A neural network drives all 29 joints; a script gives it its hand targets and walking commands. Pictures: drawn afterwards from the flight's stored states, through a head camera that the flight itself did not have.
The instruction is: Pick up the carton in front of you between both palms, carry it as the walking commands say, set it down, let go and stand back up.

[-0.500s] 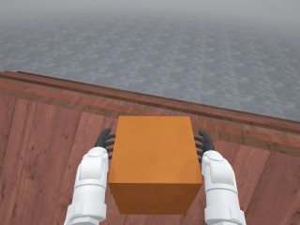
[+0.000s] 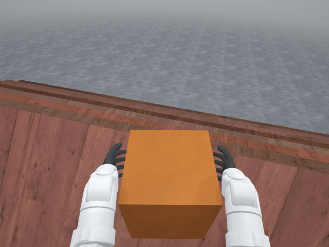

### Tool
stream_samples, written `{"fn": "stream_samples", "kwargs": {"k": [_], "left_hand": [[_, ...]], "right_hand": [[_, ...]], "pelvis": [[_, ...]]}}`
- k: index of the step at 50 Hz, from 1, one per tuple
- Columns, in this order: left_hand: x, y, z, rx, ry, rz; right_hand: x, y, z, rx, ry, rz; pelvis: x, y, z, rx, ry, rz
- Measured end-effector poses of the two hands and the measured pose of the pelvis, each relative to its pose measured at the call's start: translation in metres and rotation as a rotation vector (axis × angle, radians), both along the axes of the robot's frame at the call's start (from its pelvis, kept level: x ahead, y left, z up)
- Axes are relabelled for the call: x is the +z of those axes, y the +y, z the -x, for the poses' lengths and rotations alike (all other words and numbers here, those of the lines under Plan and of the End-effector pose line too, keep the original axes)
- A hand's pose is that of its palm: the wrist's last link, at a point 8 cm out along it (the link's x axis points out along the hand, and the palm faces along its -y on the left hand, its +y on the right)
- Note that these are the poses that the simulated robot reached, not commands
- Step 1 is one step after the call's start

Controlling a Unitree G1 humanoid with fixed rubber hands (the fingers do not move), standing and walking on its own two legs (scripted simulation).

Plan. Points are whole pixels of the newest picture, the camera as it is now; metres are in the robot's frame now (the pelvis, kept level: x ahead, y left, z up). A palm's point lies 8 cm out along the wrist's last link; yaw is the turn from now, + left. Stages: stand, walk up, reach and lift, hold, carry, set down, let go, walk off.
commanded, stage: carry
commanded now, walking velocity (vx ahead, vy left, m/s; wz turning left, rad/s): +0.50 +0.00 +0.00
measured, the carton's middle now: (168, 186) +0.29 +0.00 -0.02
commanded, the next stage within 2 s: none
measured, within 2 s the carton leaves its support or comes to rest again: neither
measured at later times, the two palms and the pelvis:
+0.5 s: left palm (126, 125) +0.43 +0.13 +0.08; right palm (226, 131) +0.42 -0.17 +0.08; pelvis +0.16 -0.01 -0.01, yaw -4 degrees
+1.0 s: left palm (150, 75) +0.72 +0.08 +0.09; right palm (223, 77) +0.74 -0.22 +0.09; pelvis +0.46 -0.08 +0.01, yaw +0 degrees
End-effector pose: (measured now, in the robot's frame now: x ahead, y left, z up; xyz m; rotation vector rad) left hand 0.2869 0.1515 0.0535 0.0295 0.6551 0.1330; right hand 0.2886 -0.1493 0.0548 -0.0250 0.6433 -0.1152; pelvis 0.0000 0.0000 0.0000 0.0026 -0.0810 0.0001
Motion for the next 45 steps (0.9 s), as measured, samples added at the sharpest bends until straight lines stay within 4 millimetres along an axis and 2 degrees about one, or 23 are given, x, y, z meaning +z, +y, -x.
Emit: {"fn": "stream_samples", "kwargs": {"k": [6,10,14,19,23,27,32,38,41,45], "left_hand": [[0.008,-0.004,-0.017,0.001,-0.045,0.015],[0.015,-0.016,-0.036,-0.010,-0.052,0.024],[0.018,-0.029,-0.060,0.001,-0.021,0.040],[0.022,-0.020,-0.090,0.038,0.011,0.054],[0.022,-0.014,-0.124,0.040,0.012,0.073],[0.028,-0.028,-0.169,-0.009,0.058,0.071],[0.036,-0.054,-0.237,-0.043,0.043,0.069],[0.020,-0.076,-0.316,-0.005,0.020,0.056],[0.012,-0.075,-0.341,0.039,0.084,0.054],[0.019,-0.070,-0.375,0.092,0.098,0.060]], "right_hand": [[0.007,-0.004,-0.013,-0.023,-0.045,-0.015],[0.012,-0.015,-0.026,-0.051,-0.051,-0.032],[0.015,-0.028,-0.049,-0.059,-0.020,-0.031],[0.024,-0.019,-0.090,-0.053,0.012,-0.058],[0.023,-0.013,-0.120,-0.063,0.012,-0.056],[0.026,-0.027,-0.147,-0.120,0.056,-0.062],[0.034,-0.051,-0.205,-0.168,0.039,-0.073],[0.016,-0.074,-0.297,-0.130,0.019,-0.092],[0.009,-0.074,-0.335,-0.091,0.086,-0.090],[0.018,-0.069,-0.385,-0.038,0.103,-0.083]], "pelvis": [[-0.006,-0.001,-0.015,-0.022,0.083,-0.004],[-0.012,-0.009,-0.037,-0.037,0.117,0.001],[-0.013,-0.017,-0.065,-0.005,0.151,0.006],[-0.008,-0.014,-0.105,-0.005,0.176,-0.027],[-0.012,-0.009,-0.144,-0.058,0.180,-0.027],[-0.003,-0.011,-0.184,-0.066,0.190,0.003],[-0.003,-0.026,-0.240,-0.058,0.187,0.019],[-0.028,-0.057,-0.321,-0.024,0.149,0.029],[-0.020,-0.068,-0.351,0.001,0.155,0.020],[-0.003,-0.077,-0.394,0.009,0.168,-0.004]]}}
